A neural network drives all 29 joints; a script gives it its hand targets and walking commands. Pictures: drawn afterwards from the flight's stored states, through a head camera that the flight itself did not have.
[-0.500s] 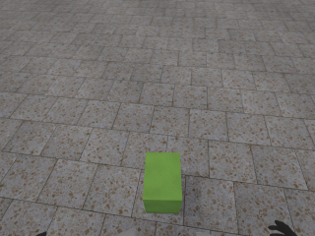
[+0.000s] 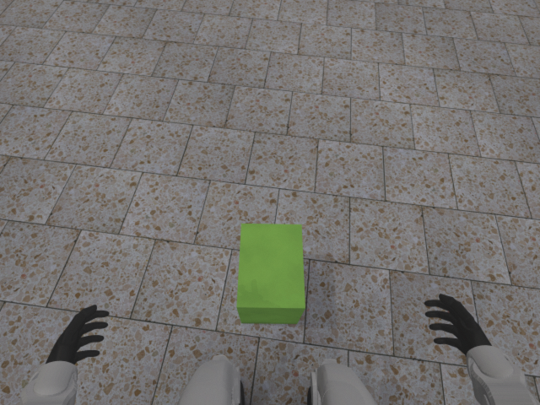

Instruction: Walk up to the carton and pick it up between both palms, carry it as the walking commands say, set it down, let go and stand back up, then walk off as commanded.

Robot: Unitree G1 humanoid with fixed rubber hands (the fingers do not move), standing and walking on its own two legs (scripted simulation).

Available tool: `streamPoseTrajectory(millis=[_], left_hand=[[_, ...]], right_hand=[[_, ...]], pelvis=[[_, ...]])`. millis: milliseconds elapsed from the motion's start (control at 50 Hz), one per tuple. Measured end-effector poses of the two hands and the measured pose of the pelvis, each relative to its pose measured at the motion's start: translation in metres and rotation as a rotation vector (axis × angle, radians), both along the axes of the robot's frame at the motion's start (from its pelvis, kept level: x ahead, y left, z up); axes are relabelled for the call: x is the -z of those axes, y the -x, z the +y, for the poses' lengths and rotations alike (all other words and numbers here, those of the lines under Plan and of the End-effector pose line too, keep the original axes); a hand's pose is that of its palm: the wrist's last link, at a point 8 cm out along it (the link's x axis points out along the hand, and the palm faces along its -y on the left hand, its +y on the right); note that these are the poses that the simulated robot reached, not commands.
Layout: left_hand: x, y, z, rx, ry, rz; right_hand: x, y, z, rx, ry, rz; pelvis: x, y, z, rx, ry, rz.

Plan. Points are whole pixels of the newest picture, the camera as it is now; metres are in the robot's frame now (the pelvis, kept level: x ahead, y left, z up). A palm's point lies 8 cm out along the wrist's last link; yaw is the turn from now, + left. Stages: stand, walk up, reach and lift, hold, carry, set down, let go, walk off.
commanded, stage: reach and lift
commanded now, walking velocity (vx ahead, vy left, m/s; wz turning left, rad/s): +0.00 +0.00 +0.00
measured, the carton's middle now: (270, 275) +0.47 +0.00 -0.61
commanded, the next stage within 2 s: none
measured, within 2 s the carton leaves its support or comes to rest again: neither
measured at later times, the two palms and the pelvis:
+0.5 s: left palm (133, 295) +0.29 +0.25 -0.14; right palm (416, 275) +0.33 -0.26 -0.14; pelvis -0.01 -0.05 -0.04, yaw +2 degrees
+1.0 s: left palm (162, 232) +0.43 +0.23 -0.18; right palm (359, 225) +0.45 -0.18 -0.17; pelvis -0.05 +0.00 -0.07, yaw +0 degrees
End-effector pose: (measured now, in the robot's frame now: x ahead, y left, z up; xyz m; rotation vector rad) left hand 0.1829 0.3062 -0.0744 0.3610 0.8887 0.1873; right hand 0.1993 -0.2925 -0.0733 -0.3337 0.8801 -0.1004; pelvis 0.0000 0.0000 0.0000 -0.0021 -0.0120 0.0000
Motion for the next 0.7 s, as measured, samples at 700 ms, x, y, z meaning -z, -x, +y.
streamPoseTrajectory(millis=[700], left_hand=[[0.076, -0.153, -0.051, 0.006, 0.146, -0.163]], right_hand=[[0.085, -0.153, 0.065, 0.019, -0.030, -0.146]], pelvis=[[0.053, 0.044, -0.024, -0.026, 0.003, 0.444]])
